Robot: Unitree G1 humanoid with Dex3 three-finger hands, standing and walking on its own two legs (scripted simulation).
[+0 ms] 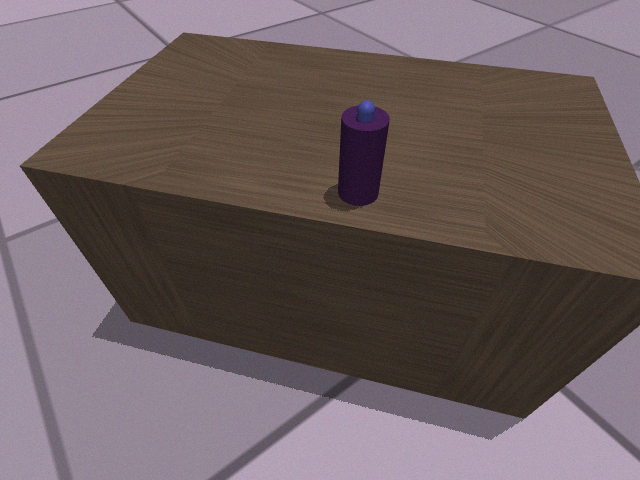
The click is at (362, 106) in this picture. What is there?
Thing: necked bottle
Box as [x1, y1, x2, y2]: [338, 100, 389, 205]
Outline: 368,100 364,100 357,106 353,106 346,109 341,116 338,194 344,201 355,205 363,205 370,203 377,196 389,117 386,112 375,107 372,102
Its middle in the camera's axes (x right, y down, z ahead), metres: +0.08 -0.18 +0.76
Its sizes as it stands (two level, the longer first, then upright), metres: 0.087 0.087 0.208
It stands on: a support 0.70 m high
